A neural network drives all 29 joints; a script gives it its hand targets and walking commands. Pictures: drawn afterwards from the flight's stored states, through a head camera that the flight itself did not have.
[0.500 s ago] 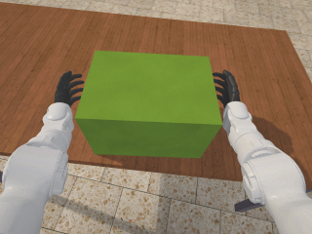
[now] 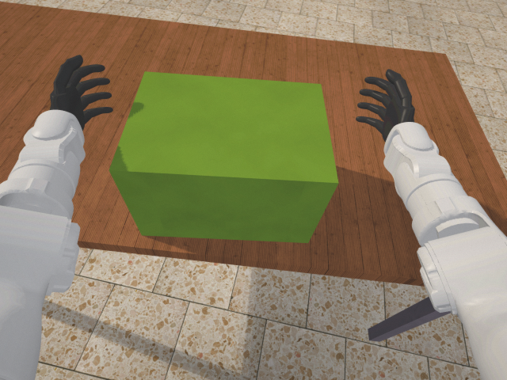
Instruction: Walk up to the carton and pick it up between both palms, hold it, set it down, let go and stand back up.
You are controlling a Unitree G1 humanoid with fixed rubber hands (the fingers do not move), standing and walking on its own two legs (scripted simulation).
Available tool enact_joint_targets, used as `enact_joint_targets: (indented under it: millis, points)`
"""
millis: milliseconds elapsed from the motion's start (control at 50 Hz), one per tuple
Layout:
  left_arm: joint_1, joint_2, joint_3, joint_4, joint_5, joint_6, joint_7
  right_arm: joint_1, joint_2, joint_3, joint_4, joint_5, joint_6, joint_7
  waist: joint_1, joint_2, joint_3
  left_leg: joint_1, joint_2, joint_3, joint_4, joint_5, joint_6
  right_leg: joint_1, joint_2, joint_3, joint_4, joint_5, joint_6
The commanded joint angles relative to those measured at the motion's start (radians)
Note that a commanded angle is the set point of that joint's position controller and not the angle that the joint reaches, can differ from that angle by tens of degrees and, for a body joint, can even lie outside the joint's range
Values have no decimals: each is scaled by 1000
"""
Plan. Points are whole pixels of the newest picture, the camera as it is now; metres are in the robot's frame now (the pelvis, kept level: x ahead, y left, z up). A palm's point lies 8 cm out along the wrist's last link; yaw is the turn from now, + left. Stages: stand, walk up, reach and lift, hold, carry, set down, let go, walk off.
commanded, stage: set down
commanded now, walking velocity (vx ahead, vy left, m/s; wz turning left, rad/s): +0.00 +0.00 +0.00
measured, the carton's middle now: (229, 160) +0.48 +0.04 +0.04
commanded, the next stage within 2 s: none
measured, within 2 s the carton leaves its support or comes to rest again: neither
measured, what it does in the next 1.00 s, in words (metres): stands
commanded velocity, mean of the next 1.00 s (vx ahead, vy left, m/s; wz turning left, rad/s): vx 0.00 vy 0.00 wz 0.00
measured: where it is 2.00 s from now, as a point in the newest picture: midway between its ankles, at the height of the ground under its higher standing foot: outside the picture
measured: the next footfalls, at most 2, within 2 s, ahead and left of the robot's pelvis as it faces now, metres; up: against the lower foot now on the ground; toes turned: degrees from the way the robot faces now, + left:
none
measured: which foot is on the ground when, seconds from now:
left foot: down 0.00-1.00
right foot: down 0.00-1.00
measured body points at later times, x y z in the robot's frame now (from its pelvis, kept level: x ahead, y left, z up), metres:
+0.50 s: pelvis +0.02 +0.02 +0.02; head +0.07 +0.04 +0.47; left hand +0.49 +0.30 +0.18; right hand +0.49 -0.21 +0.17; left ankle +0.03 +0.13 -0.72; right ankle +0.04 -0.06 -0.72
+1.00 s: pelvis +0.00 +0.01 +0.03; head +0.03 +0.03 +0.47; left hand +0.39 +0.29 +0.11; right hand +0.39 -0.20 +0.12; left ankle +0.03 +0.13 -0.72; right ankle +0.04 -0.06 -0.72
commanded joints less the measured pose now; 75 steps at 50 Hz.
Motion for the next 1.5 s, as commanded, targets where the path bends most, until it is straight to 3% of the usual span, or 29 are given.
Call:
enact_joint_targets:
  millis: [0,20,60,100,120,160,240,300,400,500,520,640,700,720,820,880,940,980,1020,1060,1140,1200,1260,1280,1300,1360,1380,1440,1480]
  points:
    - [-442,199,-23,-32,-9,-3,-9,-415,-140,-39,-71,-13,21,-8,21,22,-520,42,-38,7,-111,52,45,653,-74,151,-69,188,94]
    - [-444,210,-8,-19,-5,-1,-8,-436,-157,-31,-95,-13,21,-5,41,12,-495,69,-33,-3,-119,34,44,644,-71,141,-81,141,89]
    - [-435,168,-65,7,-33,10,-16,-418,-148,-45,-74,-25,31,-1,4,54,-471,105,-32,-8,-130,40,30,631,-68,132,-105,115,75]
    - [-472,191,-42,-2,-17,14,-6,-462,-172,-61,-81,-24,33,8,31,71,-448,161,-20,-8,-138,32,25,540,-52,104,-115,58,71]
    - [-502,170,-62,-27,-19,16,-6,-458,-163,-64,-73,-22,36,12,10,105,-451,179,-21,-7,-137,43,17,535,-53,104,-126,44,68]
    - [-494,187,-61,-52,-29,24,-2,-468,-186,-68,-87,-15,38,17,8,94,-432,241,-14,-13,-126,115,10,506,-43,86,-126,108,66]
    - [-518,175,-44,-245,-20,46,26,-439,-235,-122,-140,-14,37,23,-2,230,-609,419,-5,-25,-88,313,-41,491,-18,59,-121,245,49]
    - [-427,182,19,-328,35,128,23,-381,-272,-112,-144,10,76,27,12,237,-593,566,10,-36,-71,454,-63,507,2,49,-158,308,46]
    - [-273,195,114,-445,110,277,6,-273,-278,-100,-168,15,151,16,8,145,-444,649,7,-40,-113,527,-55,584,28,48,-221,363,50]
    - [-56,173,231,-622,164,313,1,-121,-242,-98,-440,0,144,10,50,59,-449,587,-17,-24,-139,555,-25,798,21,81,-213,519,69]
    - [-66,186,246,-653,173,320,-7,-132,-252,-128,-473,-1,144,1,36,75,-461,588,-17,-24,-149,577,-23,821,24,82,-211,549,71]
    - [206,135,329,-746,216,322,-9,157,-204,-127,-542,-11,119,-4,54,66,-255,623,-20,-24,-193,527,-9,845,16,87,-246,462,71]
    - [187,148,379,-729,231,291,-14,132,-157,-150,-594,-47,108,-5,79,36,-174,517,-27,-6,-220,354,13,840,3,106,-259,325,69]
    - [210,124,347,-778,201,272,-12,152,-160,-172,-660,-56,93,-6,48,38,-174,535,-19,-10,-228,336,16,842,-2,103,-266,308,67]
    - [122,165,329,-879,146,185,25,167,-136,-264,-804,-132,91,-9,42,78,-256,526,-21,-1,-217,175,16,764,-18,118,-263,102,53]
    - [129,152,309,-872,123,185,41,179,-119,-292,-776,-157,132,-12,26,135,-225,488,-16,-13,-220,58,13,708,-38,137,-259,-12,37]
    - [246,123,301,-880,143,210,26,284,-97,-271,-757,-159,154,-18,8,106,-183,539,-18,-18,-209,124,9,721,-24,137,-265,52,39]
    - [170,160,321,-890,144,224,28,242,-122,-336,-762,-193,154,-23,17,139,-196,518,-16,-21,-224,77,2,712,-16,127,-256,-7,38]
    - [280,99,297,-813,160,242,17,325,-73,-315,-677,-210,169,-23,-8,98,-106,517,-18,-25,-237,40,3,719,-29,135,-281,-55,40]
    - [331,112,317,-829,178,247,13,353,-60,-285,-716,-191,164,-14,36,86,-64,538,-17,-21,-239,122,8,712,-15,133,-279,9,42]
    - [485,67,342,-831,211,208,-8,485,-24,-238,-729,-180,120,-8,50,49,-14,544,-19,-29,-250,174,6,792,-11,135,-277,65,43]
    - [630,28,350,-901,238,187,-12,634,-14,-217,-760,-164,73,-1,53,75,31,593,-18,-30,-250,289,0,815,-3,133,-288,148,39]
    - [514,84,368,-1020,189,175,8,524,-61,-273,-931,-170,51,-3,72,79,-18,578,-17,-16,-250,226,2,751,-5,133,-291,60,38]
    - [718,24,353,-1003,208,177,13,705,-26,-245,-926,-191,45,3,64,40,67,604,-15,-22,-258,233,0,770,-1,136,-298,91,32]
    - [698,38,360,-1076,197,164,11,691,-28,-248,-1014,-194,29,8,75,44,9,589,-19,-14,-255,258,2,810,-1,134,-294,119,36]
    - [676,79,363,-1171,187,143,21,700,-35,-294,-1082,-206,26,3,66,112,-15,586,-24,-12,-246,236,-3,782,-7,135,-291,92,40]
    - [850,16,350,-1124,196,141,21,865,2,-254,-1029,-199,28,10,65,101,35,607,-18,-17,-252,240,-10,815,-4,142,-297,103,32]
    - [692,84,348,-1238,144,122,43,750,-36,-333,-1114,-224,44,11,55,122,-5,540,-18,-14,-245,181,-11,743,-14,144,-283,37,30]
    - [872,25,348,-1215,174,118,34,905,-11,-304,-1048,-229,45,17,51,114,21,571,-13,-20,-243,215,-13,794,-17,153,-281,75,20]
